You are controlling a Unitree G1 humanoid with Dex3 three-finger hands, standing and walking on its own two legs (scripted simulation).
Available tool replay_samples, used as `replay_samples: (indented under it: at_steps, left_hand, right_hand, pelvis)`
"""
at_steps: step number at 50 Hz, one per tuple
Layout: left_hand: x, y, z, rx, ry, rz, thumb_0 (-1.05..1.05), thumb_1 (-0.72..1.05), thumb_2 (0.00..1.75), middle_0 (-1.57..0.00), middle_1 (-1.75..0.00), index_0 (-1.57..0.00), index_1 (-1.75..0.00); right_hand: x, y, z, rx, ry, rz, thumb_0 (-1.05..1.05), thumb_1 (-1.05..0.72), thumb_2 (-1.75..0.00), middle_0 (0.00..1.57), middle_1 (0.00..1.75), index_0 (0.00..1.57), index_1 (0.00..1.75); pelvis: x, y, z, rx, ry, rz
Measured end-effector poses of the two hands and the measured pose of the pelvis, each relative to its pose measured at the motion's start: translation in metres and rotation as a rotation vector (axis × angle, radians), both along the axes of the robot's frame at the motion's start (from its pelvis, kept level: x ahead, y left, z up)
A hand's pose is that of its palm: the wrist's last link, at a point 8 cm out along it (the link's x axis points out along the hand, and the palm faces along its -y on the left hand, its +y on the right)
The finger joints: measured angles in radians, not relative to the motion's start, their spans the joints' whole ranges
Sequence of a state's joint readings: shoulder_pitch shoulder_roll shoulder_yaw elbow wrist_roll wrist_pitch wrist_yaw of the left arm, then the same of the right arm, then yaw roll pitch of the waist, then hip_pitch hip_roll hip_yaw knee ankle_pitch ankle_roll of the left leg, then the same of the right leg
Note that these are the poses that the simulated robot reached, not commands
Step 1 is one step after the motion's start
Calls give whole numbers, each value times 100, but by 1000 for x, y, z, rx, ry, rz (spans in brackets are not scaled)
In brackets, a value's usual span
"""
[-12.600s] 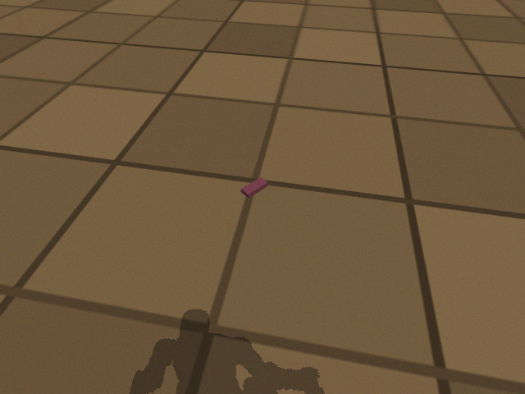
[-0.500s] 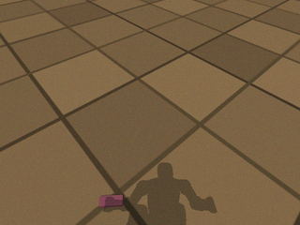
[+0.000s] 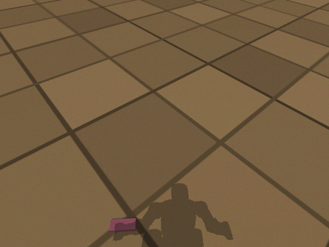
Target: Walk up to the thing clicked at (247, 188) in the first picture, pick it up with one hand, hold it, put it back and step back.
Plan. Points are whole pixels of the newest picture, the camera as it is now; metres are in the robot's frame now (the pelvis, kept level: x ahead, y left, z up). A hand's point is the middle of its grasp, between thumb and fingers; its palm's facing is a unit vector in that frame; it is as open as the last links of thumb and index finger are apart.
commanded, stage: walk up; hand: left
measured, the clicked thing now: (123, 225) +0.42 +0.23 -0.77
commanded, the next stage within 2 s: stand in 0.44 s
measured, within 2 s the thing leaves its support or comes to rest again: neither
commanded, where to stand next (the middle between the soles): +0.04 -0.02 m, yaw +1 degrees
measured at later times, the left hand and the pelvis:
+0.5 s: hand out of the picture +0.07 +0.26 -0.16, palm faces +0.01 -0.95 -0.32, open 7.4 cm; pelvis +0.00 +0.00 +0.00, yaw +0 degrees
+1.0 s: hand out of the picture +0.08 +0.26 -0.15, palm faces -0.01 -0.94 -0.34, open 7.4 cm; pelvis +0.01 +0.01 +0.00, yaw +1 degrees
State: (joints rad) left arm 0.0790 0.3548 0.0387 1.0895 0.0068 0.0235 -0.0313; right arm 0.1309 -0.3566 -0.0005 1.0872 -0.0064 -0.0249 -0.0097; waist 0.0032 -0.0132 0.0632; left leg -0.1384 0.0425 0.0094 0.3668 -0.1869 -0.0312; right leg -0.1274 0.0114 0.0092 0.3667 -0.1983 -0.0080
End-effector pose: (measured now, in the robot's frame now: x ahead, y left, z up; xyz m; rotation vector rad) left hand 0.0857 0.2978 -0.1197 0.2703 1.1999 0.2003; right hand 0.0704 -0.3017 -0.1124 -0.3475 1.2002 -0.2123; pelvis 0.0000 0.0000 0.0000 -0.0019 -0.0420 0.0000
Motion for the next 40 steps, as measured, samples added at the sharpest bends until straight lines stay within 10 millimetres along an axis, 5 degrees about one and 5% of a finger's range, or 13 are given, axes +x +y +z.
replay_samples:
  at_steps: [17, 40]
  left_hand:
    - [-25, 4, -4, -2, 69, 27, 1, 91, 90, -21, -30, -20, -30]
    - [-10, 9, 5, 34, 27, -11, 1, 91, 90, -21, -30, -20, -30]
  right_hand:
    - [18, 6, 3, 4, -21, 3, 1, -90, -90, 21, 30, 20, 30]
    - [2, 13, -7, 40, 43, -14, 1, -90, -90, 21, 30, 20, 30]
  pelvis:
    - [2, 4, 2, 0, 3, 0]
    - [7, 7, 3, -1, 4, 10]
